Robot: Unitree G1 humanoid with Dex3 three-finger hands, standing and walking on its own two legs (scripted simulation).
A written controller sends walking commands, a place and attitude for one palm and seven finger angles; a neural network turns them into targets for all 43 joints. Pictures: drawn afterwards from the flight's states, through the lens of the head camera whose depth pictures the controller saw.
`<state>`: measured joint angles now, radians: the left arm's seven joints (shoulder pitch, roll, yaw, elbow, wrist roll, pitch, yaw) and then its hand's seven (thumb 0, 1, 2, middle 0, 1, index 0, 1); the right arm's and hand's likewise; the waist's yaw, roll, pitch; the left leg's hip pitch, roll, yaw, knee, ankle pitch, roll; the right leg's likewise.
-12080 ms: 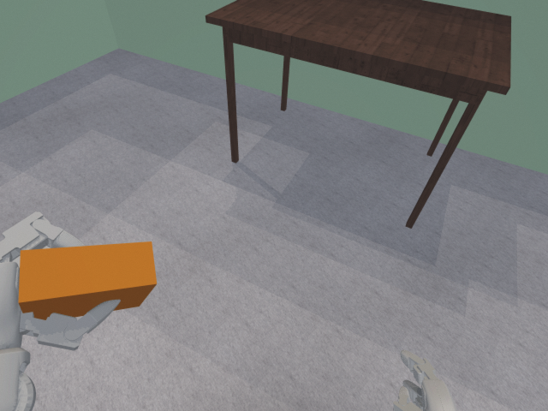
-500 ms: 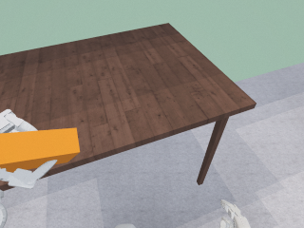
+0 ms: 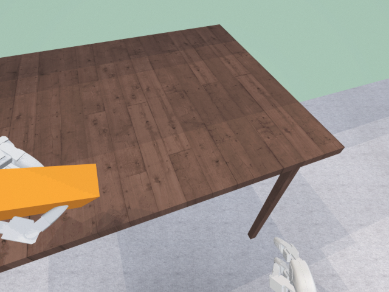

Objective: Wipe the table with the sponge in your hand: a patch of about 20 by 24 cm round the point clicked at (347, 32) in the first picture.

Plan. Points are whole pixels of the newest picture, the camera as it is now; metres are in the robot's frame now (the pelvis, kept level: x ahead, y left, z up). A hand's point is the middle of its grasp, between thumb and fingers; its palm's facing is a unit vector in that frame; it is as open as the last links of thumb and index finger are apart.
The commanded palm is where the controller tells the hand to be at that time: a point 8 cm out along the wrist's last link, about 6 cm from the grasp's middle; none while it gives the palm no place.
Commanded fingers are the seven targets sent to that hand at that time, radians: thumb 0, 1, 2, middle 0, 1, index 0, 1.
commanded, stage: come to a stop and stand still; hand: left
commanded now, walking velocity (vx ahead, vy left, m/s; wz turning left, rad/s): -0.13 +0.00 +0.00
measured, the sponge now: (59, 190) +0.23 +0.22 +0.16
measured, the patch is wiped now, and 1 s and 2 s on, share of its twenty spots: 0.00 0.00 0.00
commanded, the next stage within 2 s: look again from close up in 1.42 s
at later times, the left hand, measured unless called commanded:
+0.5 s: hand (51, 175) +0.25 +0.24 +0.17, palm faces +0.39 -0.82 -0.42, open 9.0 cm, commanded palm +0.19 +0.27 +0.18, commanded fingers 0.00 0.10 1.30 -1.20 -1.60 -1.20 -1.60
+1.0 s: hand (17, 195) +0.22 +0.30 +0.14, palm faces +0.43 -0.81 -0.39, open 9.0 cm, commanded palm +0.16 +0.30 +0.18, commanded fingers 0.00 0.10 1.30 -1.20 -1.60 -1.20 -1.60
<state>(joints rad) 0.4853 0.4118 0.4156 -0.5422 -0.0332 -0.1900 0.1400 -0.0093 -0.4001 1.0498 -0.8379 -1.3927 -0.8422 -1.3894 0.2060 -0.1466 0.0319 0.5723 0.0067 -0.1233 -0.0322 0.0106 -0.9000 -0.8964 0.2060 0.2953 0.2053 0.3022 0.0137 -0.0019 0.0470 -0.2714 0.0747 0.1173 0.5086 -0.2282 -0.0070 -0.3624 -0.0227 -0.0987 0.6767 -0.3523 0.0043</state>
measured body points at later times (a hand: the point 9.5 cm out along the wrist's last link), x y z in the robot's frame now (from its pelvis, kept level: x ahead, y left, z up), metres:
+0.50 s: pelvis +0.03 +0.00 +0.00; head +0.06 +0.01 +0.45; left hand +0.22 +0.28 +0.19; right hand +0.22 -0.24 -0.07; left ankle +0.03 +0.10 -0.74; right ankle +0.05 -0.10 -0.74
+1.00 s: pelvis +0.01 +0.02 +0.00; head +0.03 +0.05 +0.45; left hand +0.19 +0.34 +0.16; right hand +0.15 -0.22 -0.08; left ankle +0.03 +0.10 -0.74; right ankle +0.05 -0.10 -0.74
